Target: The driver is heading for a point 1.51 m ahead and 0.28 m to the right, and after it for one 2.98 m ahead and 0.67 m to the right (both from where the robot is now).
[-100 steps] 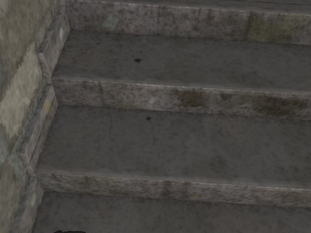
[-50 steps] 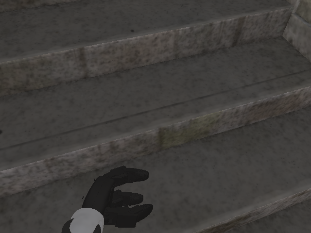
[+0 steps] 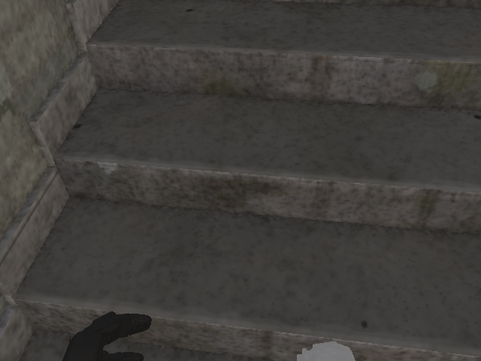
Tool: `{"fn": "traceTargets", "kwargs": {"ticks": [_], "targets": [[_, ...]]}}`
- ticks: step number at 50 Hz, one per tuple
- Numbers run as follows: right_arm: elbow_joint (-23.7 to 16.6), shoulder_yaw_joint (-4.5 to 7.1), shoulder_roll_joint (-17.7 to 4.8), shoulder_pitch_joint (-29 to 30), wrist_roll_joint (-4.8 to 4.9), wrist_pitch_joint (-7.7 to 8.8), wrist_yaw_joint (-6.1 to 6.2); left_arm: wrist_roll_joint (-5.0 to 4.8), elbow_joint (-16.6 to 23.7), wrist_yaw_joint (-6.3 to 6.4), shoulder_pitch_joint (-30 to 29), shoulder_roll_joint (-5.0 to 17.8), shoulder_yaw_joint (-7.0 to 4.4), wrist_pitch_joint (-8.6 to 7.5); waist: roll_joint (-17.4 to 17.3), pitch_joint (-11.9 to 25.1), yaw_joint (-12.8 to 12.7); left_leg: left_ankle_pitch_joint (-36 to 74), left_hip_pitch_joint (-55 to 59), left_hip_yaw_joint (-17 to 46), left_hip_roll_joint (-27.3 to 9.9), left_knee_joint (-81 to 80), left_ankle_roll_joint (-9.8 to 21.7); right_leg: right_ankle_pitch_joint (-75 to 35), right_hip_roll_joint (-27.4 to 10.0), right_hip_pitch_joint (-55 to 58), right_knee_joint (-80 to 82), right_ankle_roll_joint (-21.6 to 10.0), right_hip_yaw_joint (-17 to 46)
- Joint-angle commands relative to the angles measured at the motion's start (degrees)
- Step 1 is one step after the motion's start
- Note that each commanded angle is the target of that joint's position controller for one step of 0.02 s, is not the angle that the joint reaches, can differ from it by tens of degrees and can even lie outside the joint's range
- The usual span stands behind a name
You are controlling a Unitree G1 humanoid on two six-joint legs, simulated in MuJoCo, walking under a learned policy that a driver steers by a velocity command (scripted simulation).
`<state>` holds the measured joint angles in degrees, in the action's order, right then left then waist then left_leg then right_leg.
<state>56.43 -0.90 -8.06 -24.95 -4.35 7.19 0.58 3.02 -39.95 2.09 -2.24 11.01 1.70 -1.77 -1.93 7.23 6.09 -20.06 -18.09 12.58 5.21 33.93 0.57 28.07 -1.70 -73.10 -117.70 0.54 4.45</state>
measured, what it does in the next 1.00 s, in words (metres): climbs: right foot 0.15 m higher, then left foot 0.15 m lower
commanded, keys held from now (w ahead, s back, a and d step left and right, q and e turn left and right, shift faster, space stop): no key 1.00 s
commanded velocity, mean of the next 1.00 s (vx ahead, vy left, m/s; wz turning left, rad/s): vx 0.02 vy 0.00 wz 0.09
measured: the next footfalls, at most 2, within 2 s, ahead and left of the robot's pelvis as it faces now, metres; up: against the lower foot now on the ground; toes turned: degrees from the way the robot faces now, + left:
right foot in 0.14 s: +0.19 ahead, -0.20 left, +0.15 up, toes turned -7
left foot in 0.64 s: +0.02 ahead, -0.08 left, +0.00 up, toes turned +11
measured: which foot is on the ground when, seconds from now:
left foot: down 0.00-0.14, up 0.16-0.62, down 0.64-1.00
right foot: up 0.00-0.12, down 0.14-0.64, up 0.66-0.90, down 0.92-1.00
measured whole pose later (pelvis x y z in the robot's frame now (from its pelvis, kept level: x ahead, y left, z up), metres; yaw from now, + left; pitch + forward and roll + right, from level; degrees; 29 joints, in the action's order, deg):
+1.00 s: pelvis +0.03 -0.23 +0.02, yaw +3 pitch +2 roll -1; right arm 51.2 2.2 -11.2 -17.8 -2.2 -0.2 5.1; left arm 0.3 -40.1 1.7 8.5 5.9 -0.5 3.0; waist -4.1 0.3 0.4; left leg -13.9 -7.9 -5.5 -6.0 21.1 0.3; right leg 54.9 -3.5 -34.4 -78.2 1.1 -3.9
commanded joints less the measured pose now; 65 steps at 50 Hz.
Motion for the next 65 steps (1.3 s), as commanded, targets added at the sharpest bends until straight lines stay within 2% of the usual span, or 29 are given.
{"fn": "traceTargets", "kwargs": {"ticks": [1, 3, 5, 7, 8, 9, 11, 13, 14, 17, 25, 26, 30, 32, 33, 34, 36, 39, 43, 49, 50, 51, 53, 54, 56, 59, 62, 64, 65], "targets": [[-2.1, 1.03, -8.7, -5.2, 0.58, 0.17, 0.76, 1.86, 8.2, -0.51, -11.7, -0.1, 0.67, -0.13, -1.8, -3.9, -0.8, 15.1, 2.9, 15.9, -14.1, -7.7, 11.3, -8.4, -5.0, -6.5, 13.1, 0.2, -2.1], [-7.2, 2.83, -14.4, 6.7, 4.60, -0.58, -0.90, 1.16, 11.1, -2.86, -17.6, -0.7, 1.30, 1.40, -1.6, -3.9, -6.9, 4.6, -22.3, 12.3, -13.5, -20.5, 8.7, 11.4, -3.3, 24.5, 34.5, 0.8, -9.9], [-10.6, 4.63, -18.9, 11.4, 5.26, -0.71, -1.93, -0.85, 7.7, -5.82, -10.5, 1.2, 0.28, 1.14, -9.9, -3.4, -8.8, 5.6, -22.9, 11.5, -15.5, -24.7, 7.1, -1.7, -1.3, 40.0, 36.7, 1.0, -9.8], [-13.6, 4.67, -14.6, 14.6, 5.11, 1.05, -2.04, -1.62, 0.4, -4.57, 2.8, 10.5, -3.86, -1.51, -0.9, 7.2, -11.3, 34.4, -7.3, 4.8, -9.0, -6.0, 3.5, -9.1, 2.7, 53.3, 61.7, -2.8, -3.2], [-16.0, 3.14, -5.2, 4.8, 2.89, 1.31, -1.74, 0.52, 0.5, -4.52, 11.0, 16.6, -5.01, -2.38, 25.9, 23.7, -9.1, -4.3, -21.5, 1.4, 3.4, 13.5, -3.6, -35.4, -13.7, 76.6, 76.6, -20.3, 33.8], [-13.6, 5.33, -7.5, 1.1, 5.30, 0.44, -1.47, 1.39, -1.1, -5.55, 22.5, 19.2, -5.77, -3.22, 25.5, 22.2, -12.2, -7.8, -27.8, 14.1, 7.2, 37.3, -5.6, -38.3, -21.7, 76.8, 87.5, -20.6, 56.8], [-10.8, 6.91, -7.5, -0.2, 6.18, -1.35, 0.12, 0.29, -2.8, -6.78, 14.8, 12.6, -3.70, -4.04, 18.4, 12.6, -6.8, 1.8, -32.6, 14.5, 6.9, 58.7, -5.9, -44.6, -18.7, 64.0, 82.5, -16.2, 40.0], [-7.1, 6.26, -10.2, -4.1, 3.17, -2.04, 0.02, -0.94, -0.7, -6.73, -2.9, 2.9, -0.91, -4.40, 3.5, 9.7, 0.2, 5.1, -29.5, 6.2, -1.0, 59.7, -6.9, -46.4, -16.9, 50.5, 73.9, -13.5, 21.1], [-6.7, 5.41, -10.5, -5.1, 1.53, -3.54, -0.93, -0.90, 1.6, -5.58, -10.9, 1.4, -0.57, -4.08, 3.1, 8.5, 3.1, 7.9, -22.7, 1.1, -3.5, 56.4, -7.0, -30.9, -11.4, 42.8, 75.5, -7.4, 11.8], [-4.4, 4.52, -11.0, -4.8, 2.90, -4.94, -4.40, -1.47, 0.0, -2.71, -9.7, 2.6, -1.35, -3.88, 1.5, 0.5, 1.8, 13.4, -7.4, -5.4, -3.8, 52.9, -6.2, -6.0, -5.8, 27.3, 86.1, -1.3, -1.2], [-3.3, 4.71, -12.1, -5.1, -0.52, -5.04, -4.46, -2.84, -1.7, -3.23, 0.3, 3.7, 0.01, -5.35, 5.3, -3.5, -3.8, 11.2, -3.3, -10.0, -8.1, 11.9, -6.0, 6.5, -8.5, 39.4, 79.6, -2.4, 0.6], [-5.2, 3.98, -6.4, -2.1, 3.38, -7.94, -0.30, -1.27, -4.5, 0.49, 7.7, 2.6, -1.53, -2.52, 2.4, -3.4, -5.4, 15.1, -4.6, -22.4, -3.0, 5.3, -2.0, 4.0, -11.3, 46.2, 74.1, -7.4, 1.7], [-2.5, 2.41, -3.6, -9.5, 1.74, -10.52, 1.77, -1.02, -2.1, 4.05, 4.5, -0.3, -1.23, 3.39, 9.2, -5.2, -6.0, 19.1, 7.3, -24.2, -4.3, -8.1, 4.9, 3.7, -9.8, 37.4, 69.4, -6.3, -0.7], [-1.3, 0.71, -0.7, -8.8, 2.28, -9.60, 1.65, -2.82, -4.5, 4.36, 6.9, -4.7, -0.70, 6.11, 0.5, -8.1, -6.7, 24.2, 9.2, -18.6, -8.0, -17.2, 7.3, 5.5, -4.0, 33.6, 45.7, -6.5, -7.7], [-3.3, -0.23, -1.9, -5.3, 0.75, -8.25, 1.54, -3.64, -4.3, 3.79, 8.2, -7.3, -0.62, 6.88, -6.9, -8.8, -8.8, 41.7, 9.2, -3.8, -17.6, -11.1, 8.6, 10.9, 0.0, 22.3, 19.7, -4.5, -9.9], [-6.9, 0.88, -7.5, -1.1, -0.30, -7.41, 1.43, -2.72, -5.1, 3.55, 13.0, -8.5, -0.51, 6.70, -1.4, -8.4, -11.8, 56.1, 7.4, -5.1, -23.8, -9.0, 10.5, 9.5, 0.5, 20.7, 9.5, -3.6, -6.4], [-8.7, 4.30, -16.6, 1.4, 0.85, -6.80, 3.35, -2.69, 2.3, 3.99, 8.2, -4.7, -1.06, 5.25, -12.5, -13.3, -10.2, 24.7, 1.1, 7.7, -35.5, -24.2, 20.6, 9.0, -4.5, 16.7, 7.1, -2.3, -0.9], [-7.1, 2.56, -7.9, -0.7, 2.05, -5.89, 4.73, -0.86, 3.8, 2.41, -0.9, 2.3, -4.27, 4.70, 3.7, -17.4, -4.3, 10.6, 14.9, 2.8, -27.3, -23.3, 17.5, 0.2, -2.8, 4.6, 7.3, -1.5, 2.2], [-4.6, 3.22, -6.9, -4.3, 2.15, -5.50, 5.04, -1.75, 2.5, 0.37, 6.9, -4.2, -3.11, 5.32, -1.1, -9.5, -3.7, 31.6, 21.6, -5.4, -20.9, -16.9, 13.8, 3.5, -3.9, 13.7, 16.6, -0.4, -3.9], [-7.3, 5.14, -10.6, 3.1, 1.97, -7.68, 4.61, -3.08, 5.7, -0.67, 7.5, -3.6, -1.78, 3.24, -2.1, -3.4, -4.2, 39.0, 22.8, -12.0, -15.7, -10.9, 8.8, 12.4, -1.4, 35.5, 64.0, -0.4, -6.2], [-8.1, 5.72, -12.5, 4.8, 2.83, -8.36, 3.85, -4.26, 4.0, -0.11, 13.3, -3.0, -2.21, 2.30, 1.6, 1.2, -7.0, 40.0, 19.7, -14.7, -14.2, -5.4, 6.6, 0.6, -0.6, 48.9, 73.1, -0.1, -5.6], [-9.8, 4.85, -8.6, 4.0, 5.15, -9.21, 2.44, -5.44, 1.1, 0.75, 17.1, 1.0, -3.78, 1.73, 17.3, 7.3, -7.6, 32.9, 7.0, -20.0, -9.8, 1.9, 3.4, -17.8, -4.5, 63.7, 74.9, -2.4, 1.1], [-14.7, 4.23, -7.1, 11.1, 3.69, -8.42, 0.03, -1.32, -0.3, 2.81, 21.1, 3.4, -4.61, 3.14, 28.4, 1.6, -10.3, -7.2, -9.3, -19.8, 0.1, 26.7, 0.9, -46.7, -12.5, 61.6, 80.5, -10.1, 13.8], [-16.4, 3.55, -3.9, 15.0, 3.07, -7.67, -0.51, 1.15, 2.1, 3.73, 18.9, 2.4, -4.53, 3.18, 16.8, -0.1, -11.6, -10.3, -12.1, -10.6, 2.2, 43.6, 0.6, -48.5, -12.0, 55.3, 76.6, -10.7, 12.0], [-16.5, 3.72, -3.4, 6.6, 3.40, -7.66, 0.69, 2.95, 5.9, 4.88, 5.0, 2.9, -4.47, 2.79, 9.5, -4.2, -1.0, -1.7, -13.4, -7.7, 1.9, 52.9, 1.4, -30.9, -10.2, 42.6, 68.4, -5.6, 6.9], [-13.8, 4.97, -9.4, -5.3, 2.04, -9.50, 1.98, 0.81, 7.7, 4.14, -4.1, -0.7, -3.14, 0.80, 3.0, -6.6, 6.3, 2.1, -6.5, -17.1, -0.4, 33.9, -0.8, -24.4, -7.1, 39.5, 66.1, -4.2, 2.6], [-10.2, 3.80, -5.2, -13.0, 2.35, -8.57, 1.84, -2.46, 8.8, 3.87, -4.4, -0.5, -3.79, 1.05, 2.4, -6.3, 8.0, 28.6, 12.3, -14.8, -7.8, -15.3, 4.7, -20.9, -1.0, 38.7, 41.6, -4.7, -6.1], [-7.6, 1.62, -1.9, -5.1, 1.58, -8.23, 1.63, -2.26, 6.4, 3.55, 5.2, -7.6, -2.90, 3.16, -5.4, -4.9, -2.0, 40.5, 16.0, -12.4, -10.7, -21.9, 8.4, 8.0, 8.2, 31.2, 1.5, -6.3, -8.1], [-10.7, 0.41, -3.9, -6.0, 0.13, -6.29, 1.26, -4.93, 11.8, 2.59, -3.4, -11.2, -1.62, 3.15, -4.6, -6.0, 0.2, 54.0, 13.5, -7.3, -12.9, -7.9, 8.3, 8.7, 10.9, 20.6, -13.6, -5.4, -0.2]]}}
Velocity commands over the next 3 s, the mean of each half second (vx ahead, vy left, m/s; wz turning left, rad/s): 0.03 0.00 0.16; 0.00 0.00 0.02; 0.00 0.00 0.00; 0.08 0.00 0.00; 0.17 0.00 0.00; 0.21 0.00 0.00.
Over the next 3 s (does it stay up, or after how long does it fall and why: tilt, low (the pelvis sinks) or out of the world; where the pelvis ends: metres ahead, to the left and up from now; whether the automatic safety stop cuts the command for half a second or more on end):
stays up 0.31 -0.33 0.16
